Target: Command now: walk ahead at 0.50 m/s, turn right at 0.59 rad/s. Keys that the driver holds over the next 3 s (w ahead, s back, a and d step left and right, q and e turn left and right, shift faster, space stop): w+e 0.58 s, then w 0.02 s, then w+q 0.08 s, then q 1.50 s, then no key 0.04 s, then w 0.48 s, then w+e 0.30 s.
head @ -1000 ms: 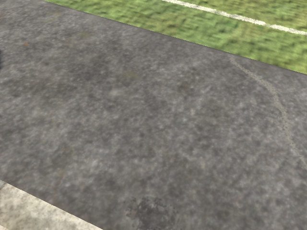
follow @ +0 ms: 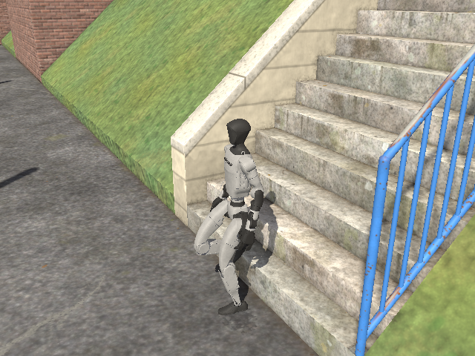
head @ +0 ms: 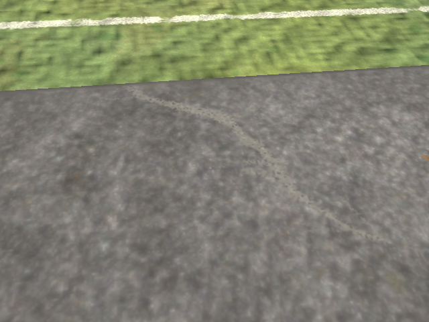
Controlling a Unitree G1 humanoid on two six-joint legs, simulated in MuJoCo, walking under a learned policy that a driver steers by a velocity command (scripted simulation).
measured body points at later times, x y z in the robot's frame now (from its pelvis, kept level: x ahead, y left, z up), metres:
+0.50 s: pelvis +0.27 -0.04 -0.01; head +0.31 -0.05 +0.44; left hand +0.54 +0.12 -0.10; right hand +0.23 -0.31 -0.13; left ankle +0.16 +0.13 -0.62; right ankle +0.31 -0.12 -0.73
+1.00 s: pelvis +0.51 -0.06 +0.00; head +0.56 -0.06 +0.45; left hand +0.72 +0.16 -0.12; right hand +0.60 -0.35 -0.09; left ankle +0.63 -0.02 -0.73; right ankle +0.41 -0.18 -0.64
